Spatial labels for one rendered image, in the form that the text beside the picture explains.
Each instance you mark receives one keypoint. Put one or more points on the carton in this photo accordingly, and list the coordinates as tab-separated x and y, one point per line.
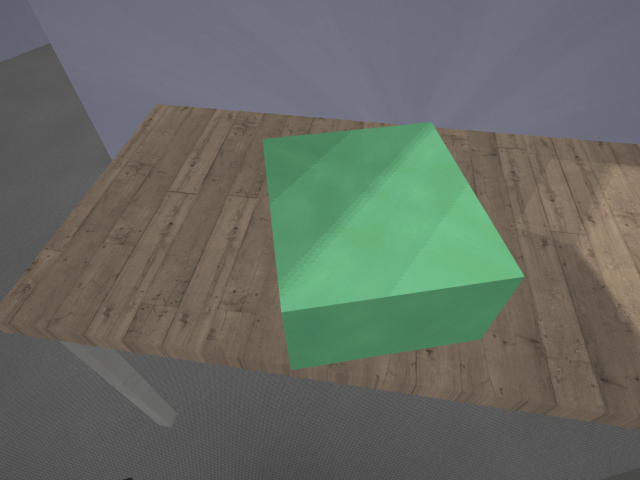
381	245

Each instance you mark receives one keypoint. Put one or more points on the table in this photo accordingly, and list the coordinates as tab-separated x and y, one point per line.
171	253

